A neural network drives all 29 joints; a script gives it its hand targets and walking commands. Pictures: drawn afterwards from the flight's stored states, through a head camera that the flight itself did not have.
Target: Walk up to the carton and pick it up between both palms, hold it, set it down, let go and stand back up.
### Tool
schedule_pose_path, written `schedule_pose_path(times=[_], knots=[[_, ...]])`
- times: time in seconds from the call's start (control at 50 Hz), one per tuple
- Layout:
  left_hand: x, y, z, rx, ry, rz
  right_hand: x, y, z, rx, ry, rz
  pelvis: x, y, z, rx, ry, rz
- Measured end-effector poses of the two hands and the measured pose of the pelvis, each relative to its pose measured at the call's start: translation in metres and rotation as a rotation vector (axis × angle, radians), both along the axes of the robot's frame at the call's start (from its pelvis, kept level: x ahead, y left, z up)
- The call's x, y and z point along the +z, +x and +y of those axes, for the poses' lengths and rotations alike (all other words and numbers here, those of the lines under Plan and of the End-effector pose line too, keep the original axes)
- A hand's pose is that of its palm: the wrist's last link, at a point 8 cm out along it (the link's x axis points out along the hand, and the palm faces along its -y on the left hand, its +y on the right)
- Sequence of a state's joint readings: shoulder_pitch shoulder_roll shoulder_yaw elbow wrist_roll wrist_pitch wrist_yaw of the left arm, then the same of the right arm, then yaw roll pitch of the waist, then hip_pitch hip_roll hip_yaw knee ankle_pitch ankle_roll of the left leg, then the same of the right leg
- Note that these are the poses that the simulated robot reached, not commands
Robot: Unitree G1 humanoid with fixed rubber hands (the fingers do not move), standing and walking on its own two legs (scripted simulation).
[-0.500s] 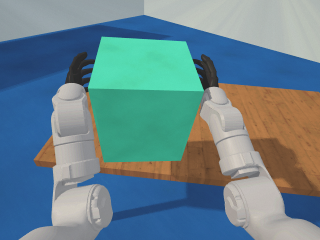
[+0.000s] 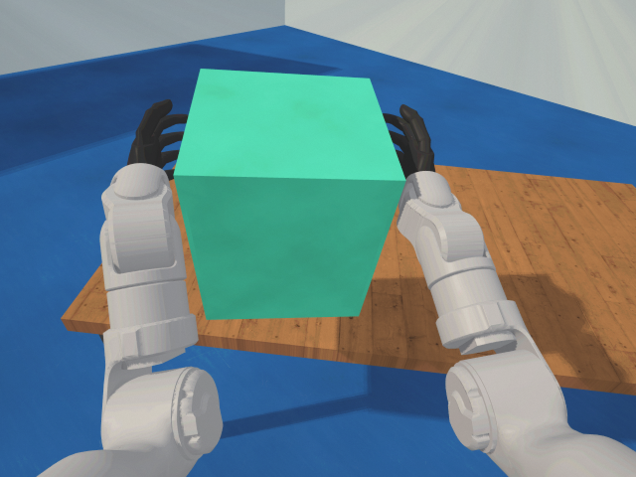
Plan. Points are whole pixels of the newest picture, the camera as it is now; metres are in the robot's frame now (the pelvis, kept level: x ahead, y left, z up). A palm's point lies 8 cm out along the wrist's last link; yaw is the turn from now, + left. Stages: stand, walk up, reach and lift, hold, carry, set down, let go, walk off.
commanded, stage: hold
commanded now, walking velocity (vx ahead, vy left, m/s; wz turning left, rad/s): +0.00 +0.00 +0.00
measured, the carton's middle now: (285, 202) +0.39 +0.01 +0.18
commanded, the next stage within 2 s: none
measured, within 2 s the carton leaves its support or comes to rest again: neither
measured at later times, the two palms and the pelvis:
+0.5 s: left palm (146, 175) +0.35 +0.16 +0.25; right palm (411, 178) +0.36 -0.14 +0.23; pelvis -0.01 +0.00 +0.00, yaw +0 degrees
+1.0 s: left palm (146, 175) +0.35 +0.16 +0.25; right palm (416, 179) +0.35 -0.14 +0.24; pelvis +0.00 +0.00 +0.00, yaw +0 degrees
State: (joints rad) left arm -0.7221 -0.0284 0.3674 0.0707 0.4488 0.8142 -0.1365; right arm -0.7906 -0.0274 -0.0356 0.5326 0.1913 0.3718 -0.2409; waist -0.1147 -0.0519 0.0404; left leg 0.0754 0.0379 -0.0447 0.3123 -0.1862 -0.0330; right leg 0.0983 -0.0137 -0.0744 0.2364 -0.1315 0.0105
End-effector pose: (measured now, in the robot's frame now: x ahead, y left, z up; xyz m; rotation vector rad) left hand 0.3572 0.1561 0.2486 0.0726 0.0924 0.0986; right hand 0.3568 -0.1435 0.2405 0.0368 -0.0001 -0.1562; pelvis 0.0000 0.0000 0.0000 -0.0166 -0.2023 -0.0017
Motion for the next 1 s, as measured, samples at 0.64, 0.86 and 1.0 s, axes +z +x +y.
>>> schedule_pose_path(times=[0.64,0.86,1.0], knots=[[-0.005,0.001,0.003,0.009,-0.011,0.017,-0.003,0.003,0.004,0.01,-0.008,0.015,0.0,-0.008,-0.005,0.002,0.003,0.017],[0.0,-0.005,0.003,0.003,-0.005,-0.02,0.004,-0.004,0.003,0.005,0.007,-0.023,0.0,-0.001,-0.002,0.009,-0.002,0.0],[0.001,-0.009,0.001,0.001,0.006,0.003,-0.002,-0.009,0.001,-0.002,0.011,0.001,0.0,-0.004,0.003,-0.004,0.002,-0.013]])
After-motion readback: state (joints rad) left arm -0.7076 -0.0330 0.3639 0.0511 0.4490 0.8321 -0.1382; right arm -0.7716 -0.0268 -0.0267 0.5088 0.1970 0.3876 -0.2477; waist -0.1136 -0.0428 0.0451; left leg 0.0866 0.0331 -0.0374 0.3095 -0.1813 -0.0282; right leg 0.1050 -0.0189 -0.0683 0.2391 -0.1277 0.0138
